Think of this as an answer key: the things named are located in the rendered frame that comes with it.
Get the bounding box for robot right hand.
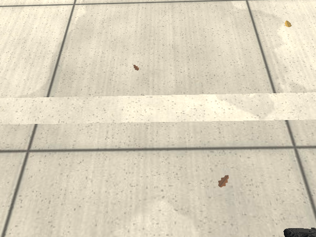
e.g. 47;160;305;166
283;227;316;237

